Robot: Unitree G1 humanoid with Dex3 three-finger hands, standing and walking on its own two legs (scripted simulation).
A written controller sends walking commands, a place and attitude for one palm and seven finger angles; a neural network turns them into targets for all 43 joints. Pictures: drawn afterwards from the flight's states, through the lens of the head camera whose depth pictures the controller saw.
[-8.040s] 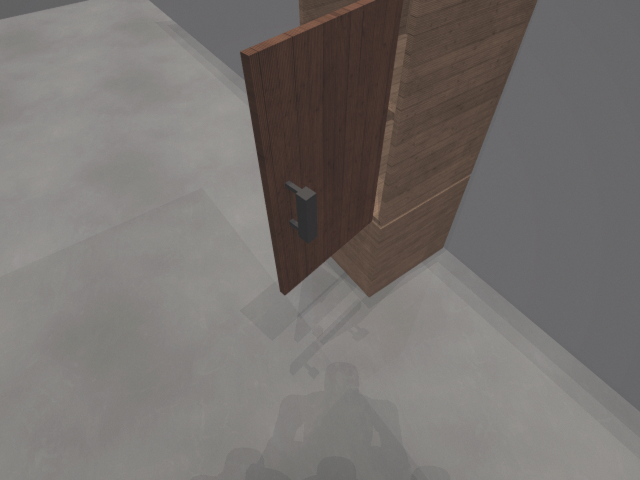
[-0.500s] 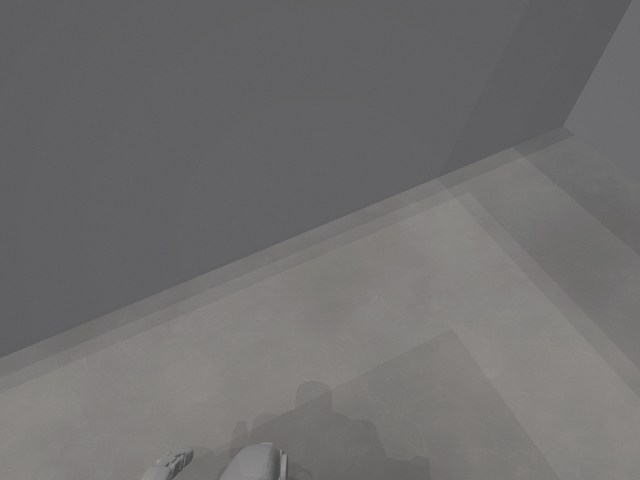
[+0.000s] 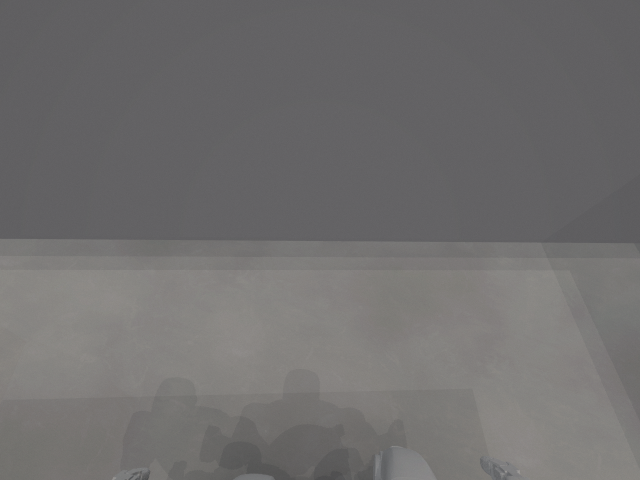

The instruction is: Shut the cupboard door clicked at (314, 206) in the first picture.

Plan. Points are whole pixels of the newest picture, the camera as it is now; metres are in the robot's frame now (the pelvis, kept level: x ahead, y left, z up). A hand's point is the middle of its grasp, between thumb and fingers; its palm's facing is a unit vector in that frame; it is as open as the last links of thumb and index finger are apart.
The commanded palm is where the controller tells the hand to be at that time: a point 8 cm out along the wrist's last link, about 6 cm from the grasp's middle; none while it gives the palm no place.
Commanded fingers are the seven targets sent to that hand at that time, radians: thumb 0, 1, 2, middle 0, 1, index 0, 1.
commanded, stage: walk to a spot facing it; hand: left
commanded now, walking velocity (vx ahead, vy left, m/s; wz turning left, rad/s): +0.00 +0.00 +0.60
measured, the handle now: out of the picture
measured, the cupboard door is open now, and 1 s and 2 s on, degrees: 100 100 100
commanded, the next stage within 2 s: none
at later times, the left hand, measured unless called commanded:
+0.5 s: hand out of the picture +0.09 +0.12 -0.14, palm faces +0.25 -0.93 -0.28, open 7.4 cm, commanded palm none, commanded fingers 0.00 0.90 0.90 -0.20 -0.30 -0.20 -0.30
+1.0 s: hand out of the picture -0.06 +0.15 -0.18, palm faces +0.61 -0.76 -0.23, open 7.4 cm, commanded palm none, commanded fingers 0.00 0.90 0.90 -0.20 -0.30 -0.20 -0.30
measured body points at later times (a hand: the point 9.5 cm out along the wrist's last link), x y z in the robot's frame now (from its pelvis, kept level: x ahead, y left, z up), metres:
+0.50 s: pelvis +0.03 -0.08 +0.01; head +0.09 -0.11 +0.45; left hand +0.07 +0.17 -0.12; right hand +0.13 -0.33 -0.16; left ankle -0.05 +0.06 -0.64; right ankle +0.01 -0.17 -0.74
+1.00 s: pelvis +0.03 -0.04 -0.01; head +0.06 +0.00 +0.44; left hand -0.10 +0.19 -0.16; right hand +0.29 -0.17 -0.13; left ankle -0.02 +0.02 -0.74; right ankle +0.09 -0.18 -0.65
